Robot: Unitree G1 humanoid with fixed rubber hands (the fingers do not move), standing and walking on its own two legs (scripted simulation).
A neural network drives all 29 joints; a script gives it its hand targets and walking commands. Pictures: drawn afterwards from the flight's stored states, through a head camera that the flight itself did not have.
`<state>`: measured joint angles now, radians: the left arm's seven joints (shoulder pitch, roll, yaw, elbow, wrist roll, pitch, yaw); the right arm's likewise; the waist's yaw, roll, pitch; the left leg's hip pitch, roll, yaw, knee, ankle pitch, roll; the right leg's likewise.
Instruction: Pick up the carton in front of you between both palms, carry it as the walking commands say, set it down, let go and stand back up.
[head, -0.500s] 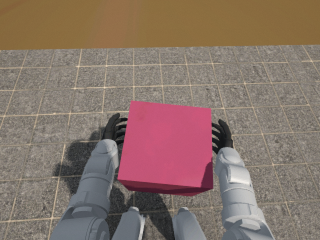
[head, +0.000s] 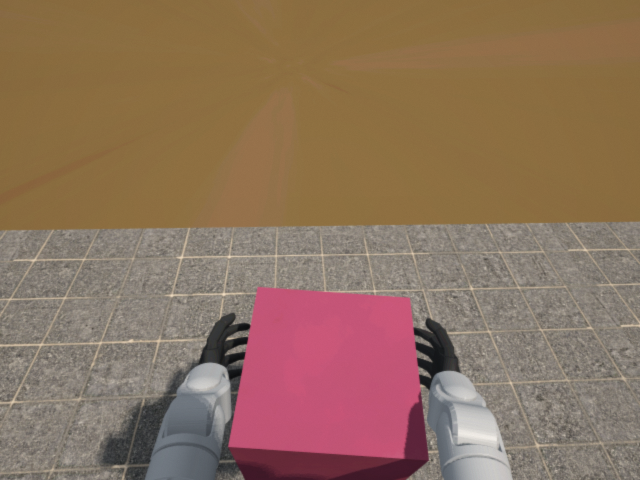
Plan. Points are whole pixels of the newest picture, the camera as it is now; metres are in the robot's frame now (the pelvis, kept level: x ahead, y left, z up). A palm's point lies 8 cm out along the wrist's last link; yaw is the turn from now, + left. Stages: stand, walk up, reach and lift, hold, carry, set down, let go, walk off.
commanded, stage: reach and lift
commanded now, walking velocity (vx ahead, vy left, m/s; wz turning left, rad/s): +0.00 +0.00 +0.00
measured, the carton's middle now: (325, 397) +0.29 +0.00 -0.08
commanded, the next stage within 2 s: hold in 1.10 s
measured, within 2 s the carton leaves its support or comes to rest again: neither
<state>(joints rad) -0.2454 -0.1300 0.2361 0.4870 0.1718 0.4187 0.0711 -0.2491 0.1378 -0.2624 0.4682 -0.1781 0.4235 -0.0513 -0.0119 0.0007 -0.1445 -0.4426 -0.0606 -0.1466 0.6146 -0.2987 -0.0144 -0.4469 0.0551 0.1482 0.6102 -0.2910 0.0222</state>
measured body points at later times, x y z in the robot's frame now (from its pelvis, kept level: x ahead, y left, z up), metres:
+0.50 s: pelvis -0.02 +0.00 +0.01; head -0.04 +0.00 +0.46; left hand +0.29 +0.15 +0.03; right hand +0.29 -0.15 +0.03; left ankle +0.00 +0.13 -0.73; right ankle +0.01 -0.13 -0.73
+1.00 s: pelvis +0.00 +0.00 +0.02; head -0.04 +0.00 +0.47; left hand +0.30 +0.15 +0.04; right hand +0.30 -0.15 +0.04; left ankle +0.00 +0.13 -0.73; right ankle +0.01 -0.13 -0.73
